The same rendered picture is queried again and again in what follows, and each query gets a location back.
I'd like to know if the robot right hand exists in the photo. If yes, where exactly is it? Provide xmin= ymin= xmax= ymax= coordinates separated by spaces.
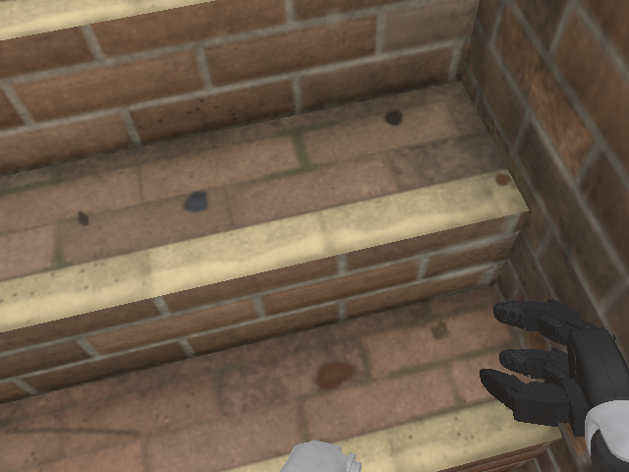
xmin=480 ymin=299 xmax=629 ymax=438

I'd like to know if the left robot thigh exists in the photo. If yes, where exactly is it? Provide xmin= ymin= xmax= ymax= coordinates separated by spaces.
xmin=280 ymin=440 xmax=362 ymax=472

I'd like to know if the robot right forearm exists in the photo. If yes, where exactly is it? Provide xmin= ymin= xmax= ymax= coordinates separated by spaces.
xmin=585 ymin=400 xmax=629 ymax=472

